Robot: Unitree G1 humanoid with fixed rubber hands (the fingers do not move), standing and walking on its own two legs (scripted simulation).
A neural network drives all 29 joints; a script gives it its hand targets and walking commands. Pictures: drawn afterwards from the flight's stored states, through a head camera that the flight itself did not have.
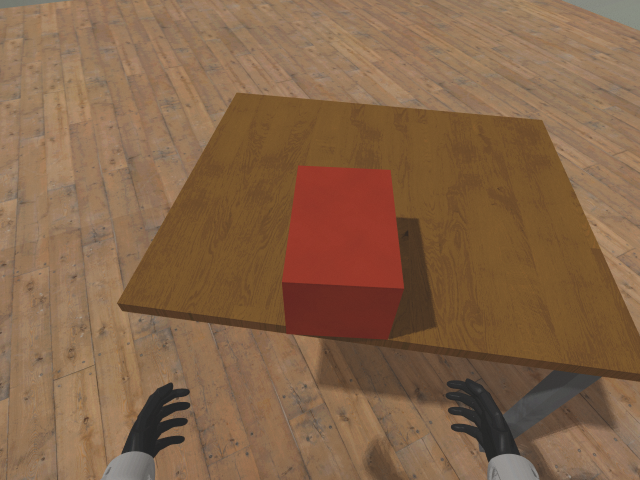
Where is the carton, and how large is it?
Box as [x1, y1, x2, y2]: [282, 165, 403, 339]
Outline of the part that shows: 298,165 282,278 286,333 387,339 403,290 390,170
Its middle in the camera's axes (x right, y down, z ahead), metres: +0.04 +0.02 +0.69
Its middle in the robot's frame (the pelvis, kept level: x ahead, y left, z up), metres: +0.49 +0.00 -0.05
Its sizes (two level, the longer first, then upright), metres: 0.265 0.172 0.152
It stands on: a table, 0.65 m high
